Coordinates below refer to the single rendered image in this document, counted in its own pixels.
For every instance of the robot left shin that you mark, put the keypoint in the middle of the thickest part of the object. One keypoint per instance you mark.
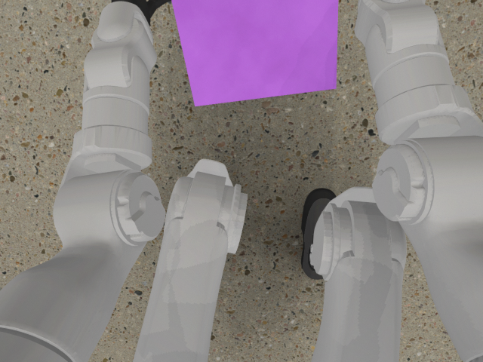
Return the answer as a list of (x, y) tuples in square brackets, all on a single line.
[(180, 193)]

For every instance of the robot right upper arm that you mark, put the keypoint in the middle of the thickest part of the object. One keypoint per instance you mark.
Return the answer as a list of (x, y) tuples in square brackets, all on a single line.
[(434, 188)]

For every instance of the robot left upper arm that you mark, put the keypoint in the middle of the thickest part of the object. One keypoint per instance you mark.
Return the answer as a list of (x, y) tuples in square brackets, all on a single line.
[(58, 310)]

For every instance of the carton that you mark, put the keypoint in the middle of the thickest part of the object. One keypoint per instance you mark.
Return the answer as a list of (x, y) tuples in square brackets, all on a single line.
[(238, 50)]

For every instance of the robot shin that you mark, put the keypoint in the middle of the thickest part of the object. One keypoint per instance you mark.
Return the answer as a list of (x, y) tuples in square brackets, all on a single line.
[(180, 193), (365, 194)]

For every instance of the robot left forearm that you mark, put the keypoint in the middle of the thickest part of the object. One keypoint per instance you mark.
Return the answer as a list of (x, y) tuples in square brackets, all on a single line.
[(114, 134)]

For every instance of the robot left hand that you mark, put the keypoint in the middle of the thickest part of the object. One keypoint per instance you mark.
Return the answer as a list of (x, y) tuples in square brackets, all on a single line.
[(147, 7)]

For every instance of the robot right shin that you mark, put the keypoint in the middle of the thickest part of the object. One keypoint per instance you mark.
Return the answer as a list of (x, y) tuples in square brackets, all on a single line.
[(365, 194)]

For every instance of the robot right forearm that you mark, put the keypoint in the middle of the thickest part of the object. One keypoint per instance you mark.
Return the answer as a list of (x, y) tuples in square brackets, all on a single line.
[(410, 73)]

